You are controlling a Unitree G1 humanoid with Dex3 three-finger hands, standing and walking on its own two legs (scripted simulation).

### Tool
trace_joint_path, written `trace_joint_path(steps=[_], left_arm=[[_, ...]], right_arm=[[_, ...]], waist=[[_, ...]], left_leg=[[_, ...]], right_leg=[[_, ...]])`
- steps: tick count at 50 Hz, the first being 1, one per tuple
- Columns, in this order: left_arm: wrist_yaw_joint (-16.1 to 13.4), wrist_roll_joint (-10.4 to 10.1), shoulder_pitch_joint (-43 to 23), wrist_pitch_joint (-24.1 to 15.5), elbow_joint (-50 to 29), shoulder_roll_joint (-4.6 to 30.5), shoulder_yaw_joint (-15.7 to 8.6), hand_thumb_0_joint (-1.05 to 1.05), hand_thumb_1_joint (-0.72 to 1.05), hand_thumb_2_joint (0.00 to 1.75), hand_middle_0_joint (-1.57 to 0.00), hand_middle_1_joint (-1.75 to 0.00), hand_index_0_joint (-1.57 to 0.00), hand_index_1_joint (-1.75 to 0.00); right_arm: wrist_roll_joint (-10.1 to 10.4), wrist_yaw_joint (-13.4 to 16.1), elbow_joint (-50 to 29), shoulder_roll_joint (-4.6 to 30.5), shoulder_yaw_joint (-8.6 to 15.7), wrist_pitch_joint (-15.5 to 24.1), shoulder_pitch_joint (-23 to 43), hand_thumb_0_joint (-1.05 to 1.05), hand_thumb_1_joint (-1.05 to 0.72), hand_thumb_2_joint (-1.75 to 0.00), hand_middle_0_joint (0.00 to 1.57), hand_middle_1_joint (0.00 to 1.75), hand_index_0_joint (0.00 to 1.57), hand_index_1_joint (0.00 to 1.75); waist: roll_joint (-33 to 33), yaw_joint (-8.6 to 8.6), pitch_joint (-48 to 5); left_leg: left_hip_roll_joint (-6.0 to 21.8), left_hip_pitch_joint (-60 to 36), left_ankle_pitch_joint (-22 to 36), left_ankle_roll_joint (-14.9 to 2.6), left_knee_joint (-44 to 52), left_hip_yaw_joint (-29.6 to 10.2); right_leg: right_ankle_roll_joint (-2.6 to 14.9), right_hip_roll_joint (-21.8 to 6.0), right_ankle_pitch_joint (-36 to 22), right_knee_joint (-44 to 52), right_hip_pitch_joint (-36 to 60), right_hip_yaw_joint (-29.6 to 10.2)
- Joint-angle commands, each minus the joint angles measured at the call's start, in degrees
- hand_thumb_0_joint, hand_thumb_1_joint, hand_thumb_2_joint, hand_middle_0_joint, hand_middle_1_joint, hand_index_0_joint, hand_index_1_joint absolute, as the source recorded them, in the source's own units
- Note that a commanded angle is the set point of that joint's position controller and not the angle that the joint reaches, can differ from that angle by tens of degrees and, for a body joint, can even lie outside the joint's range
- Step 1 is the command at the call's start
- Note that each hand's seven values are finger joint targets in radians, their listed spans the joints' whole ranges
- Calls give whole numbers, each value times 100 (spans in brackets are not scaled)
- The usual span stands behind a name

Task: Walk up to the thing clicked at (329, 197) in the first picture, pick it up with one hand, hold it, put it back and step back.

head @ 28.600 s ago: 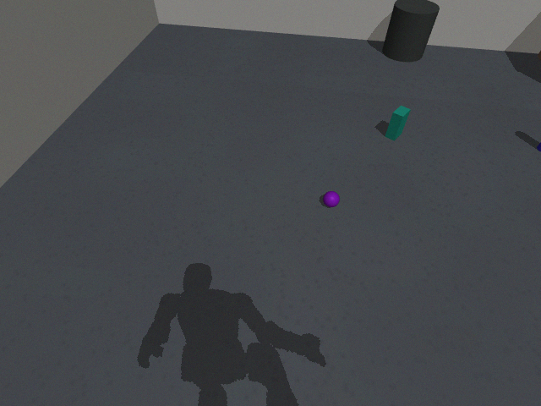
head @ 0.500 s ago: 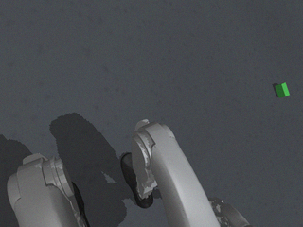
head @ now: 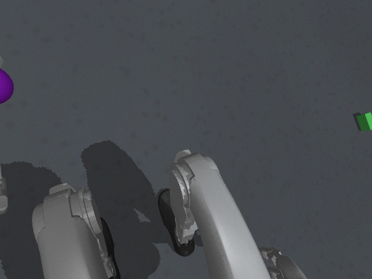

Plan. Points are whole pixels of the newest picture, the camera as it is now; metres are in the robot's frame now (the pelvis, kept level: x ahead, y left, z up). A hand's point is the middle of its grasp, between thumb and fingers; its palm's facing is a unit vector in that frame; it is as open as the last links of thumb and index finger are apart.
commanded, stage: lift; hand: left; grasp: from above
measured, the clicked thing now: out of the picture +0.54 +0.28 -0.18
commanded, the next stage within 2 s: hold in 1.58 s
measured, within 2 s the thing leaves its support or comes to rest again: neither
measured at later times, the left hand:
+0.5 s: hand out of the picture +0.46 +0.30 -0.02, palm faces -0.44 -0.12 -0.89, open 10.0 cm
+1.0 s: hand out of the picture +0.37 +0.29 +0.18, palm faces -0.44 -0.15 -0.89, open 10.0 cm
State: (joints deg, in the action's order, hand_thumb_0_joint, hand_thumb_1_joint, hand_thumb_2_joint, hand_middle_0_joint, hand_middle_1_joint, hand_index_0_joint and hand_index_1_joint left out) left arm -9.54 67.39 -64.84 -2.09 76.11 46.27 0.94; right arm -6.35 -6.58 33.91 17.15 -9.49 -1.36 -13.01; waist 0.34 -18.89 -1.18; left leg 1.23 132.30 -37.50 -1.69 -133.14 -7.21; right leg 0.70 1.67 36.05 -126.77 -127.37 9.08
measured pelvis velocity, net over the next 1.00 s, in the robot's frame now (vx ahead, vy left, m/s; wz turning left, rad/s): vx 0.02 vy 0.01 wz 0.14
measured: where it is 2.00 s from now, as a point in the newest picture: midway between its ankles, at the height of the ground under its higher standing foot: (144, 249)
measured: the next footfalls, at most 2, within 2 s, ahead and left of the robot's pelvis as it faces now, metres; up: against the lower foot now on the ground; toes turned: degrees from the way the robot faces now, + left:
none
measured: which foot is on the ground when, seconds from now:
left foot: down 0.00-1.00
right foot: down 0.00-1.00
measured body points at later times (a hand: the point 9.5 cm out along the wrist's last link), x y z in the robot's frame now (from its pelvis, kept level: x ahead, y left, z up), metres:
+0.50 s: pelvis +0.00 +0.01 +0.08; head +0.21 +0.07 +0.48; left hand +0.48 +0.31 +0.03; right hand +0.09 -0.27 -0.03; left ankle +0.08 +0.12 -0.32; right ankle +0.11 -0.11 -0.32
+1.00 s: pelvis +0.02 +0.01 +0.26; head +0.13 +0.04 +0.70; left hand +0.39 +0.30 +0.23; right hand +0.14 -0.24 +0.14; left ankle +0.08 +0.12 -0.32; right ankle +0.11 -0.11 -0.32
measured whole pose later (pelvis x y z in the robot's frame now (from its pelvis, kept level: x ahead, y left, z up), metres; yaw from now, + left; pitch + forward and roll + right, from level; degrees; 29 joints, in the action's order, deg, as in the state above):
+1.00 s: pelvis +0.02 +0.01 +0.26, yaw +8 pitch +23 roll -3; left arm -4.9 56.1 -28.8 1.1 50.9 27.3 7.9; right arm 2.8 3.5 40.0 12.9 -0.5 -3.4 -13.3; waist 2.6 -6.5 -10.8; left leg 0.9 75.1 -30.7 -1.4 -82.6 -1.5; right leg 0.0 1.9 29.8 -79.4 -72.8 2.4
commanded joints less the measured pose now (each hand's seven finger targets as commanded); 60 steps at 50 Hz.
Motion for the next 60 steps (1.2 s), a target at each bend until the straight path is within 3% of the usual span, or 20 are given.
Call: trace_joint_path(steps=[1,5,8,14,18,21,23,28,30,31,33,35,39,44,47,48,49,52,56,60], left_arm=[[17,-189,-2079,47,-1376,1243,-156,0,59,79,-98,-76,-98,-75],[209,-318,-1758,74,-1761,1214,-231,0,62,82,-102,-72,-101,-73],[297,-373,-1751,18,-2241,1278,-285,0,63,82,-103,-73,-102,-73],[405,-550,-1342,-12,-2747,1027,-295,0,64,81,-104,-69,-103,-70],[453,-714,-1015,8,-2960,699,-185,0,63,75,-101,-67,-101,-67],[502,-814,-849,34,-3116,362,-19,0,63,77,-101,-68,-101,-68],[518,-837,-449,71,-2972,335,1,0,63,76,-99,-70,-100,-69],[518,-1008,-441,123,-3625,171,54,0,65,79,-102,-69,-102,-69],[485,-1026,36,153,-3384,186,-22,0,66,79,-102,-70,-103,-70],[484,-1066,59,159,-3472,58,62,0,65,80,-102,-69,-103,-69],[458,-1010,165,180,-3569,152,-10,0,67,80,-104,-69,-104,-69],[445,-1071,512,209,-3443,-194,134,0,67,80,-105,-69,-105,-69],[376,-1138,896,295,-3766,-186,74,0,65,80,-104,-68,-103,-69],[281,-1135,1335,320,-3856,-235,69,0,65,83,-107,-65,-105,-68],[211,-1120,1555,288,-3586,-692,330,0,64,80,-107,-64,-105,-67],[171,-1106,1555,262,-3592,-548,240,0,63,78,-106,-63,-104,-66],[161,-1090,1734,258,-3351,-730,362,0,62,77,-105,-62,-103,-65],[91,-1117,1798,213,-3273,-914,454,0,60,75,-103,-62,-101,-65],[-25,-1087,1863,144,-3298,-1097,573,0,57,75,-101,-63,-99,-66],[-178,-1052,1881,156,-3389,-1017,533,0,60,77,-103,-65,-101,-67]], right_arm=[[71,169,-13,1602,645,-109,-1361,0,-91,-91,20,30,20,30],[152,199,-66,1571,762,-213,-1393,0,-91,-91,20,30,20,30],[200,236,-95,1483,843,-288,-1387,0,-91,-91,20,30,20,30],[329,320,-100,1417,1058,-359,-1359,0,-91,-91,20,30,20,30],[430,405,-118,1272,1134,-386,-1204,0,-91,-91,20,30,20,30],[490,472,-68,1214,1184,-383,-1133,0,-91,-91,20,30,20,30],[527,512,-51,1155,1177,-384,-1066,0,-91,-91,20,30,20,30],[641,635,-49,1007,1216,-374,-910,0,-90,-91,20,30,20,30],[657,683,8,984,1212,-352,-833,0,-90,-91,20,30,20,30],[674,707,4,915,1195,-346,-777,0,-90,-91,20,30,20,30],[710,757,19,897,1230,-341,-747,0,-90,-90,20,30,20,30],[735,796,25,795,1229,-316,-636,0,-90,-91,20,30,20,30],[812,902,8,715,1248,-272,-504,0,-90,-90,20,30,20,30],[889,1058,119,601,1236,-176,-386,0,-90,-91,20,30,20,30],[914,1126,232,516,1213,-56,-433,0,-91,-91,20,30,20,30],[921,1148,253,548,1246,-16,-401,0,-91,-91,20,30,20,30],[925,1149,276,515,1224,22,-423,0,-91,-91,20,30,20,30],[915,1149,302,532,1282,143,-396,0,-91,-91,20,30,20,30],[894,1136,322,513,1306,273,-446,0,-91,-91,20,30,20,30],[883,1118,347,514,1340,325,-496,0,-91,-91,20,30,20,30]], waist=[[2302,36,-4492],[2265,223,-4739],[2209,356,-5022],[2053,519,-4973],[1898,661,-4956],[1801,667,-4833],[1574,747,-4754],[1499,833,-4920],[1295,902,-4658],[1282,895,-4622],[1222,968,-4658],[1121,963,-4297],[1098,1100,-4163],[884,1181,-3834],[756,1104,-3108],[715,1203,-3112],[678,1153,-2861],[646,1238,-2715],[680,1256,-2636],[513,1318,-2636]], left_leg=[[-94,-3437,1248,50,1519,313],[-109,-3709,1503,43,1660,360],[-125,-3734,1358,9,1805,424],[-141,-4258,1286,2,2279,389],[-119,-4535,928,-21,2776,350],[-92,-4819,808,-25,3144,233],[-85,-4871,754,-48,3334,249],[-42,-5589,897,-63,3949,227],[-71,-5687,1047,-67,4116,234],[-65,-5800,1073,-63,4217,268],[-80,-6085,1067,-73,4488,288],[-71,-6192,837,-63,4824,309],[-75,-6747,579,-36,5493,337],[-96,-7476,838,-16,6117,372],[-90,-7673,741,6,6562,355],[-89,-7830,673,11,6739,322],[-88,-7876,671,23,6859,346],[-67,-8244,693,46,7248,284],[-100,-8691,1103,56,7564,415],[-158,-9159,1624,35,7843,590]], right_leg=[[308,228,-1199,1424,2310,33],[305,183,-1366,1558,2520,-52],[299,188,-1271,1727,2780,-163],[318,134,-1111,2086,2771,-239],[279,120,-882,2376,2856,-316],[245,114,-872,2580,3011,-305],[206,132,-887,2736,3313,-323],[123,118,-1109,3223,3974,-377],[108,98,-1172,3426,4156,-399],[110,111,-1183,3548,4292,-413],[98,104,-1173,3856,4637,-459],[78,106,-1048,4159,4880,-473],[65,126,-888,4775,5580,-547],[78,156,-1021,5479,6337,-659],[79,163,-934,5918,6523,-703],[76,166,-876,6071,6671,-731],[84,169,-862,6207,6729,-740],[82,164,-897,6539,7032,-767],[90,161,-1201,6973,7557,-822],[83,146,-1600,7440,8247,-880]])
